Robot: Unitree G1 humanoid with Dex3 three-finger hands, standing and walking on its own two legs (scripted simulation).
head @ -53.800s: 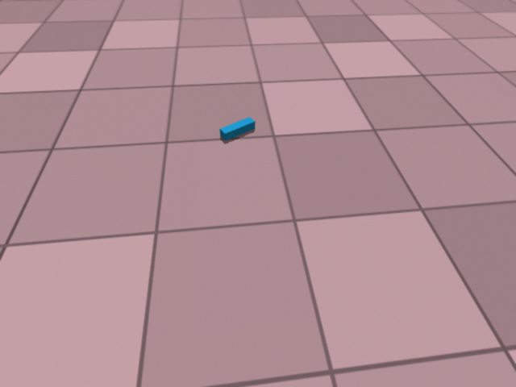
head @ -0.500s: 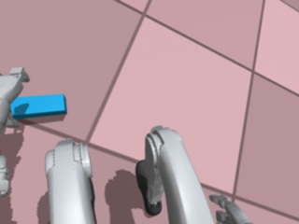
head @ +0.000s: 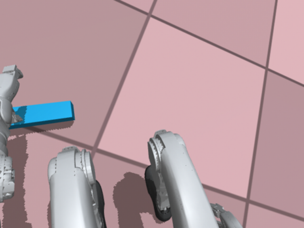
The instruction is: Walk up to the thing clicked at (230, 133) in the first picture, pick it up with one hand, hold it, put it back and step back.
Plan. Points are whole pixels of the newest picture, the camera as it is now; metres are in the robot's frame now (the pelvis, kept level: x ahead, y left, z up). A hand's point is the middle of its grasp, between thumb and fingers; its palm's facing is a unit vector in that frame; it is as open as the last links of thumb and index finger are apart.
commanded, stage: home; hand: left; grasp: from above
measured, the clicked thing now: (38, 115) +0.46 +0.30 -0.33
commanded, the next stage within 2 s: none
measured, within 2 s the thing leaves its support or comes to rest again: neither
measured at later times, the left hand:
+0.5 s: hand out of the picture +0.28 +0.26 +0.06, palm faces -0.18 -0.77 -0.61, open 7.6 cm
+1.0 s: hand out of the picture +0.23 +0.21 +0.28, palm faces +0.21 -0.95 -0.22, open 7.4 cm
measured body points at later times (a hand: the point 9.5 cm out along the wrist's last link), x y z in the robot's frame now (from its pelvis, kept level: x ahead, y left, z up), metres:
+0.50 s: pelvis +0.01 +0.00 +0.17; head +0.14 +0.06 +0.60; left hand +0.29 +0.30 +0.10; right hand +0.23 -0.23 +0.09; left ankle +0.08 +0.12 -0.32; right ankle +0.10 -0.12 -0.32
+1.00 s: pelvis +0.07 +0.00 +0.34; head +0.11 +0.02 +0.79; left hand +0.22 +0.26 +0.29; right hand +0.25 -0.21 +0.26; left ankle +0.08 +0.12 -0.32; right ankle +0.10 -0.12 -0.32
